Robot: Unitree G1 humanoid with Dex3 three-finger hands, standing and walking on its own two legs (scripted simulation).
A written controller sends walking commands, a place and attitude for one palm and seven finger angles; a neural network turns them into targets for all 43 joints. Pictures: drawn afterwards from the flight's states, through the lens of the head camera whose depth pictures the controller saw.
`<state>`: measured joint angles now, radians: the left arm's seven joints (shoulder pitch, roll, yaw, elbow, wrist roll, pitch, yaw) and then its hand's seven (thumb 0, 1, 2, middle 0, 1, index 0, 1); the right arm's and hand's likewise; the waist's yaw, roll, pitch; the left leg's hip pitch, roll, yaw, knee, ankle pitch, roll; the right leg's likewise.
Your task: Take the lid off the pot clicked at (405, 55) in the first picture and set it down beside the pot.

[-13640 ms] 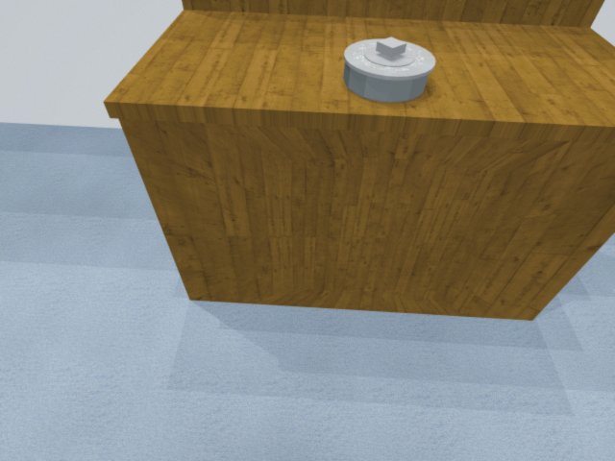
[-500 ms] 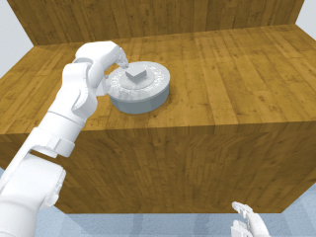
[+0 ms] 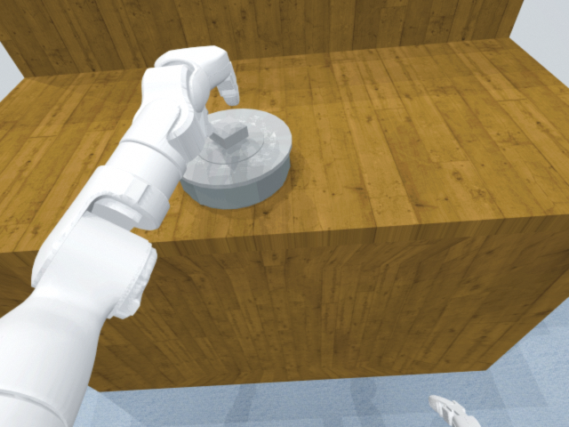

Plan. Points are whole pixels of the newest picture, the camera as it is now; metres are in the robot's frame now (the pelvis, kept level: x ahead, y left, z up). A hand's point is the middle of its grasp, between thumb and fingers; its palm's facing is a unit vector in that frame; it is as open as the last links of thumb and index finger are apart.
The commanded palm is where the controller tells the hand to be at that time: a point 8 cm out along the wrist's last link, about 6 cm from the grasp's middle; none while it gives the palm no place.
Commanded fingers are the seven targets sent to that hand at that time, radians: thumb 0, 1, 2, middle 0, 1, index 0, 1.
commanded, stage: move the open hand above the knob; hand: left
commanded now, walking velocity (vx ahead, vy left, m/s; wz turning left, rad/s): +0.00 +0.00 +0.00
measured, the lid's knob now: (227, 132) +0.53 +0.09 +0.15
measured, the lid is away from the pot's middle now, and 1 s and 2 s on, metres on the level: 0.00 0.00 0.00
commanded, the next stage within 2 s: lower the open fingers around the knob in 0.84 s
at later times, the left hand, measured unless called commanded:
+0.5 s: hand (212, 101) +0.50 +0.10 +0.23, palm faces -0.20 -0.04 -0.98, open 10.0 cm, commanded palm +0.48 +0.10 +0.29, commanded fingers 0.00 -0.41 1.74 -0.88 -0.08 -0.88 -0.08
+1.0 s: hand (220, 100) +0.49 +0.08 +0.23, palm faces -0.21 -0.04 -0.98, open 10.0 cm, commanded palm +0.48 +0.09 +0.28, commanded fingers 0.00 -0.41 1.74 -0.88 -0.08 -0.88 -0.08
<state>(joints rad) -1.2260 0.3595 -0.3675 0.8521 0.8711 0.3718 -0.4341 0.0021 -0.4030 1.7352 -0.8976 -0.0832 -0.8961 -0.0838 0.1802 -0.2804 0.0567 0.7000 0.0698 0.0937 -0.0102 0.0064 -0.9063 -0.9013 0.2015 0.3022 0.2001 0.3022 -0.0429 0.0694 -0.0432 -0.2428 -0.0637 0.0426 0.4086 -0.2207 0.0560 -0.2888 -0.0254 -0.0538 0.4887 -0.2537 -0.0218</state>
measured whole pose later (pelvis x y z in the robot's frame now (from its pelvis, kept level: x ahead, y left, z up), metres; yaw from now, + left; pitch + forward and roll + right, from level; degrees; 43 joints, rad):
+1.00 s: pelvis +0.01 +0.02 +0.00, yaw -1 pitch +6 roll +1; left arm -1.37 0.26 -0.37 1.08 0.88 0.37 -0.36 0.00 -0.40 1.74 -0.90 -0.08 -0.89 -0.08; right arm 0.23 -0.27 0.05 0.73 0.06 0.07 0.00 0.00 -0.91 -0.90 0.20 0.30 0.20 0.30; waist -0.06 0.06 -0.08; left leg -0.26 -0.08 0.07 0.36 -0.20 0.08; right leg -0.31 -0.04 -0.03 0.44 -0.23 0.00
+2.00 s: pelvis +0.01 +0.02 +0.00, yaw -2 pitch +7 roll +1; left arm -1.34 0.28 -0.36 1.19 0.87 0.37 -0.39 0.00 -0.40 1.74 -0.89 -0.09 -0.88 -0.08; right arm 0.30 -0.28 0.04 0.76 0.05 0.07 -0.03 0.00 -0.91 -0.90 0.20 0.30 0.20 0.30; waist -0.10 0.05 -0.08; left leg -0.30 -0.07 0.07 0.40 -0.23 0.08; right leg -0.35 -0.03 -0.02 0.46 -0.24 0.00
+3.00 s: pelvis +0.02 +0.01 +0.00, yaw -2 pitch +6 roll +1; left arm -1.25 0.28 -0.37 1.10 0.85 0.35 -0.38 0.00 0.15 0.94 -0.51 -0.91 -0.60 -0.96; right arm 0.26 -0.27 0.03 0.76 0.06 0.06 -0.02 0.01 -0.91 -0.90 0.20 0.30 0.20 0.30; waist -0.07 0.06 -0.08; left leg -0.26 -0.06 0.06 0.38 -0.23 0.07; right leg -0.31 -0.02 -0.02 0.45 -0.25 -0.01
